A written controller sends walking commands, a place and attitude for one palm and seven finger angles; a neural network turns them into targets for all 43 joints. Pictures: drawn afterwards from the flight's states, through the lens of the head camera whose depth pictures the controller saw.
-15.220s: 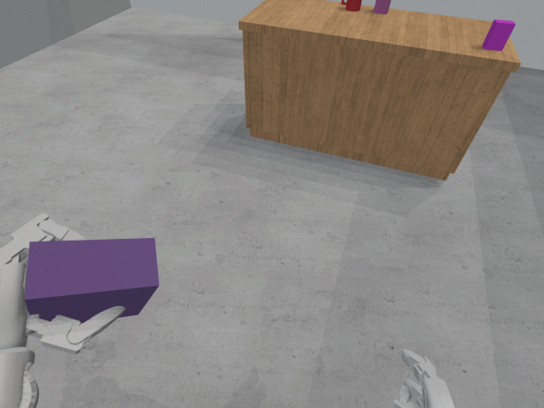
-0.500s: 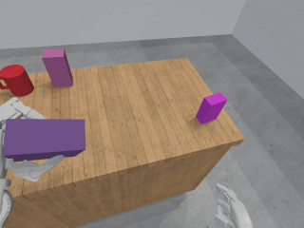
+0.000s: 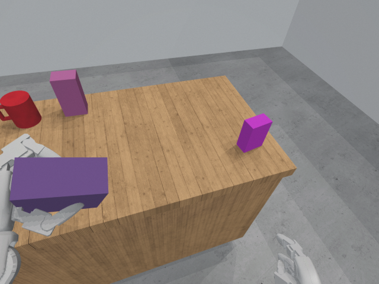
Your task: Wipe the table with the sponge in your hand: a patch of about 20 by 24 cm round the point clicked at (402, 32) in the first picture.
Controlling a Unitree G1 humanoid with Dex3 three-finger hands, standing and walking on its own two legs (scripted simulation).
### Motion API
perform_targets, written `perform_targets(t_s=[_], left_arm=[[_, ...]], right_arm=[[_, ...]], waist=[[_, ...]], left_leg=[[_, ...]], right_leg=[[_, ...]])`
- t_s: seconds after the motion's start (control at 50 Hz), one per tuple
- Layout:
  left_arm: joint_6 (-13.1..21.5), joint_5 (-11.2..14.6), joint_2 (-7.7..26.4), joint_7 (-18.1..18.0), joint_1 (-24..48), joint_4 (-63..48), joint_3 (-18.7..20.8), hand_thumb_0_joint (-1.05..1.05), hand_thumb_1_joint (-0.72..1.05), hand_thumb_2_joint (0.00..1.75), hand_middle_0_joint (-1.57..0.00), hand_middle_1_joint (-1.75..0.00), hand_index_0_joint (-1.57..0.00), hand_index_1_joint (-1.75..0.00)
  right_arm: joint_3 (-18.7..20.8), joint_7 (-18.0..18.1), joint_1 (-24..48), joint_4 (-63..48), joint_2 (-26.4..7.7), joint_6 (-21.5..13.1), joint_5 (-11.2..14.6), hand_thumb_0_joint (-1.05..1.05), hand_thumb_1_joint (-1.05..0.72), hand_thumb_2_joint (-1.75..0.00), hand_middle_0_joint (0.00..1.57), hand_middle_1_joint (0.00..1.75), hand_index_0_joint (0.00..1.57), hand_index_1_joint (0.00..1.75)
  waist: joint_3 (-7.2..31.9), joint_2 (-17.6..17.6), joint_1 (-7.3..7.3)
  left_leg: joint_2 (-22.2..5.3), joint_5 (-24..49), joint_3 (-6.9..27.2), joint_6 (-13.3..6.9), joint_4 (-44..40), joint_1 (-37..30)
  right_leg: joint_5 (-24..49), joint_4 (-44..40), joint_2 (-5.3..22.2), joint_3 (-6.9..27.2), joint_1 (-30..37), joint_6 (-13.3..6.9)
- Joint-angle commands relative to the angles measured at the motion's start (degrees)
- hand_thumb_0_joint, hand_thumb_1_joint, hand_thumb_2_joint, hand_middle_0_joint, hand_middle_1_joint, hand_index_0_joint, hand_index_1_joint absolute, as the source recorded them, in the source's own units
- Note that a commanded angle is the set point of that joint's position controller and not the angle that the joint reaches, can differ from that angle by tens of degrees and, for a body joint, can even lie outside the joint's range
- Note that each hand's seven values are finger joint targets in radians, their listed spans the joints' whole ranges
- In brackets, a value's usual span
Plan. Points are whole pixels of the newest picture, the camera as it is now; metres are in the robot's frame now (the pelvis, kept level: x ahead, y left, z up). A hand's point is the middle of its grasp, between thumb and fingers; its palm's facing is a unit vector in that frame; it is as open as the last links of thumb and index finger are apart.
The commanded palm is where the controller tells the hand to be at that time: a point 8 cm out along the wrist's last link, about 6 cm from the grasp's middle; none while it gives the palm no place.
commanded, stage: look again from close up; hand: left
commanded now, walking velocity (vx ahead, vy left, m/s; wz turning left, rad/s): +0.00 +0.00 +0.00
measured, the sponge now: (76, 186) +0.23 +0.21 +0.14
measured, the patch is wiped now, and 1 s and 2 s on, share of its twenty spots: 0.00 0.00 0.00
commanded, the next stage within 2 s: shuffle to correct the standing spot in 0.08 s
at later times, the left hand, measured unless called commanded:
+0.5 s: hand (68, 177) +0.23 +0.22 +0.16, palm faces +0.34 -0.88 -0.33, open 9.8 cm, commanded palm +0.18 +0.26 +0.18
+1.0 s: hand (111, 166) +0.26 +0.16 +0.16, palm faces +0.26 -0.89 -0.37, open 9.8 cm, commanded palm +0.21 +0.21 +0.18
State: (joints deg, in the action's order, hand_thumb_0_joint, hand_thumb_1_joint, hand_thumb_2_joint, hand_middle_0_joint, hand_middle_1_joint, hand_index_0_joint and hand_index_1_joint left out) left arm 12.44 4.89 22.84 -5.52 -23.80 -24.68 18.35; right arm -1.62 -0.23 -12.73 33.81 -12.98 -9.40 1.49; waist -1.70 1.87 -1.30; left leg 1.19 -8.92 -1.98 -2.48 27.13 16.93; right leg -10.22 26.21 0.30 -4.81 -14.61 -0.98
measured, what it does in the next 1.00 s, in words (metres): shifts its weight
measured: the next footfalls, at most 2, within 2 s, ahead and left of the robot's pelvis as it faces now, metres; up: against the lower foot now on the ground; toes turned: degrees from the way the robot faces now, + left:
none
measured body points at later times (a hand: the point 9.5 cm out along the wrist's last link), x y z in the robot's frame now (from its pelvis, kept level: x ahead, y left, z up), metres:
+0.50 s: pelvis +0.01 -0.02 +0.00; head +0.00 +0.00 +0.45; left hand +0.21 +0.27 +0.18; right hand +0.18 -0.23 -0.06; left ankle +0.06 +0.09 -0.74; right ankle +0.04 -0.11 -0.74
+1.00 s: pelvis +0.04 -0.06 +0.00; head +0.03 -0.06 +0.45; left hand +0.24 +0.21 +0.18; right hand +0.21 -0.30 -0.07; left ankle +0.06 +0.09 -0.74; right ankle +0.04 -0.11 -0.74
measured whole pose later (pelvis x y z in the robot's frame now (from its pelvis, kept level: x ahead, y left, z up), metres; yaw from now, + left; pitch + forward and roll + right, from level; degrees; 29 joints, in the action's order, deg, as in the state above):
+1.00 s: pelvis +0.04 -0.06 +0.00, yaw -2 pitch -1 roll -1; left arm 5.9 5.3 21.9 -3.5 -26.4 -26.6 18.3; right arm -2.7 2.8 -11.5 32.2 -13.2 -4.4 1.5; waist 0.1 -0.3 0.5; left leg -4.8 -14.0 -1.7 1.8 29.9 14.6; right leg -13.1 25.2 -5.8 -4.5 -11.4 -5.7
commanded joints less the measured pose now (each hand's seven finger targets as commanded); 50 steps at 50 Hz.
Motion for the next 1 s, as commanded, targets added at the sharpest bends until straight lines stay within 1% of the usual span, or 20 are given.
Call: perform_targets(t_s=[0.0,0.04,0.06,0.08,0.12,0.16,0.2,0.24,0.26,0.28,0.36,0.38,0.42,0.46,0.54,0.7,0.86,0.92,0.96,0.98], left_arm=[[3.85,1.02,10.12,-1.1,5.4,-12.58,7.3,0.0,0.1,1.3,-1.2,-1.6,-1.2,-1.6],[3.44,1.07,9.54,-0.9,4.72,-11.41,6.96,0.0,0.1,1.3,-1.2,-1.6,-1.2,-1.6],[3.29,1.02,10.51,-0.96,4.65,-11.39,7.73,0.0,0.1,1.3,-1.2,-1.6,-1.2,-1.6],[3.27,1.07,8.98,-0.8,4.94,-11.23,6.48,0.0,0.1,1.3,-1.2,-1.6,-1.2,-1.6],[2.99,0.89,9.21,-0.77,4.54,-10.92,6.57,0.0,0.1,1.3,-1.2,-1.6,-1.2,-1.6],[2.72,0.69,10.44,-0.88,5.37,-11.43,7.35,0.0,0.1,1.3,-1.2,-1.6,-1.2,-1.6],[2.64,0.55,8.97,-0.6,5.81,-11.52,6.3,0.0,0.1,1.3,-1.2,-1.6,-1.2,-1.6],[2.45,0.21,8.81,-0.51,6.55,-12.26,6.19,0.0,0.1,1.3,-1.2,-1.6,-1.2,-1.6],[2.18,0.19,10.08,-0.61,7.17,-12.71,7.04,0.0,0.1,1.3,-1.2,-1.6,-1.2,-1.6],[2.07,0.02,8.31,-0.5,7.78,-13.14,5.7,0.0,0.1,1.3,-1.2,-1.6,-1.2,-1.6],[0.92,-0.62,9.51,-0.74,8.75,-12.99,6.58,0.0,0.1,1.3,-1.2,-1.6,-1.2,-1.6],[0.83,-0.76,7.7,-0.61,9.07,-13.33,5.18,0.0,0.1,1.3,-1.2,-1.6,-1.2,-1.6],[0.23,-0.99,7.91,-0.65,8.72,-12.03,5.37,0.0,0.1,1.3,-1.2,-1.6,-1.2,-1.6],[-0.14,-0.93,8.95,-0.47,8.47,-12.3,6.24,0.0,0.1,1.3,-1.2,-1.6,-1.2,-1.6],[-0.89,-0.59,7.77,-0.12,6.89,-11.83,5.67,0.0,0.1,1.3,-1.2,-1.6,-1.2,-1.6],[-1.57,0.59,9.13,0.43,4.34,-15.66,7.14,0.0,0.1,1.3,-1.2,-1.6,-1.2,-1.6],[-2.62,1.38,9.78,0.69,2.2,-14.59,8.15,0.0,0.1,1.3,-1.2,-1.6,-1.2,-1.6],[-2.78,1.23,8.46,0.49,0.63,-13.81,7.54,0.0,0.1,1.3,-1.2,-1.6,-1.2,-1.6],[-2.79,1.07,9.51,0.36,0.66,-13.99,8.02,0.0,0.1,1.3,-1.2,-1.6,-1.2,-1.6],[-2.79,1.03,8.23,0.39,0.14,-13.25,7.14,0.0,0.1,1.3,-1.2,-1.6,-1.2,-1.6]], right_arm=[[2.88,1.1,5.96,-10.02,-7.07,-3.53,0.61,0.0,-0.9,-0.9,0.2,0.3,0.2,0.3],[2.72,1.34,5.76,-10.27,-6.91,-3.54,0.65,0.0,-0.9,-0.9,0.2,0.3,0.2,0.3],[2.84,1.49,6.02,-10.19,-7.22,-3.45,0.78,0.0,-0.9,-0.9,0.2,0.3,0.2,0.3],[2.54,1.54,5.67,-10.41,-6.91,-3.36,0.68,0.0,-0.9,-0.9,0.2,0.3,0.2,0.3],[2.43,1.75,5.7,-10.61,-6.93,-3.39,0.64,0.0,-0.9,-0.9,0.2,0.3,0.2,0.3],[2.36,1.99,5.98,-10.67,-7.29,-3.33,0.57,0.0,-0.9,-0.9,0.2,0.3,0.2,0.3],[2.09,2.15,5.89,-10.72,-6.81,-3.19,0.32,0.0,-0.9,-0.9,0.2,0.3,0.2,0.3],[1.93,2.32,6.08,-10.64,-6.57,-3.0,0.16,0.0,-0.9,-0.9,0.2,0.3,0.2,0.3],[1.73,2.46,6.71,-10.76,-6.57,-2.79,0.14,0.0,-0.9,-0.9,0.2,0.3,0.2,0.3],[1.6,2.62,6.58,-10.73,-6.16,-2.64,-0.01,0.0,-0.9,-0.9,0.2,0.3,0.2,0.3],[1.29,3.05,7.02,-10.96,-5.76,-2.14,-0.2,0.0,-0.9,-0.9,0.2,0.3,0.2,0.3],[1.1,3.05,6.86,-11.05,-5.47,-1.96,-0.35,0.0,-0.9,-0.9,0.2,0.3,0.2,0.3],[0.98,3.16,7.09,-11.18,-5.29,-1.68,-0.4,0.0,-0.9,-0.9,0.2,0.3,0.2,0.3],[0.97,3.17,7.12,-11.13,-5.24,-1.37,-0.38,0.0,-0.9,-0.9,0.2,0.3,0.2,0.3],[0.88,3.24,6.77,-11.14,-4.94,-0.73,-0.47,0.0,-0.9,-0.9,0.2,0.3,0.2,0.3],[0.88,3.39,7.33,-11.39,-4.87,0.3,-0.16,0.0,-0.9,-0.9,0.2,0.3,0.2,0.3],[1.06,3.63,7.46,-11.11,-5.17,1.57,0.23,0.0,-0.9,-0.9,0.2,0.3,0.2,0.3],[1.31,3.51,7.46,-11.07,-5.59,1.66,0.33,0.0,-0.9,-0.9,0.2,0.3,0.2,0.3],[1.35,3.21,7.68,-10.82,-6.05,1.88,0.46,0.0,-0.9,-0.9,0.2,0.3,0.2,0.3],[1.43,3.21,7.75,-10.97,-5.98,1.98,0.52,0.0,-0.9,-0.9,0.2,0.3,0.2,0.3]], waist=[[7.18,-5.34,0.27],[6.56,-3.34,0.38],[6.81,-5.08,0.47],[6.46,-4.14,0.48],[6.31,-3.11,0.44],[6.26,-4.74,0.53],[6.81,-3.59,0.53],[7.18,-3.97,0.63],[7.15,-5.91,0.57],[7.13,-6.31,0.65],[6.11,-7.65,0.62],[5.9,-8.32,0.68],[4.54,-7.95,0.61],[5.57,-7.02,0.78],[6.2,-4.25,0.97],[10.24,-6.25,1.09],[9.13,-5.4,1.44],[9.51,-4.7,1.15],[9.84,-4.17,1.09],[9.75,-3.36,1.11]], left_leg=[[-6.59,-8.05,10.66,1.47,-7.13,-3.66],[-6.28,-8.78,10.08,1.31,-6.42,-3.83],[-6.3,-8.13,10.09,1.37,-6.34,-4.35],[-6.43,-8.67,10.15,1.36,-6.73,-3.98],[-6.32,-9.1,9.81,1.09,-6.3,-4.27],[-6.36,-9.1,9.85,1.15,-6.54,-4.75],[-6.87,-10.51,9.55,1.03,-7.16,-4.9],[-7.62,-11.99,9.64,0.91,-7.68,-5.47],[-7.98,-13.53,10.18,1.03,-8.94,-5.68],[-8.71,-16.12,10.64,0.84,-10.09,-4.85],[-9.65,-20.58,11.34,0.56,-12.16,-3.11],[-10.18,-21.37,11.58,0.45,-12.63,-2.67],[-10.69,-22.14,11.24,0.19,-12.6,-1.53],[-10.2,-19.52,10.31,0.32,-11.16,-2.89],[-9.61,-11.12,7.58,0.09,-6.02,-4.34],[-9.62,4.7,5.73,0.04,-1.58,-8.11],[-8.63,4.84,3.67,0.25,0.85,-6.84],[-7.25,4.83,3.09,0.29,2.48,-6.56],[-6.49,6.22,3.39,0.45,2.72,-6.12],[-6.35,6.01,3.61,0.42,2.48,-6.31]], right_leg=[[-3.87,-7.01,5.87,8.78,-0.48,-0.92],[-5.42,-8.77,6.23,9.59,-1.26,-0.95],[-5.1,-8.75,6.31,9.65,-1.28,-1.13],[-5.65,-8.85,6.16,9.23,-1.27,-0.99],[-6.54,-9.99,6.25,9.97,-1.69,-0.99],[-6.84,-10.12,6.2,9.98,-1.99,-1.08],[-7.41,-9.74,5.55,9.31,-1.87,-0.86],[-7.87,-9.15,5.08,9.06,-2.28,-0.95],[-8.64,-8.3,4.62,8.68,-2.52,-0.96],[-8.68,-7.23,4.0,8.05,-1.83,-0.88],[-8.72,-5.68,2.98,7.29,-1.16,-1.05],[-8.26,-4.91,2.69,6.78,-0.93,-1.07],[-7.97,-5.29,2.57,6.71,-1.1,-1.03],[-7.11,-5.69,2.7,7.01,-0.86,-1.43],[-3.11,-7.37,3.41,8.8,-0.76,-2.08],[9.05,-3.84,3.67,8.43,2.3,-2.24],[13.13,-5.19,4.5,9.6,3.03,-2.27],[18.68,-7.25,6.17,11.54,4.61,-0.32],[22.75,-7.47,7.19,11.01,5.88,0.67],[22.25,-7.57,7.24,10.87,5.79,1.13]])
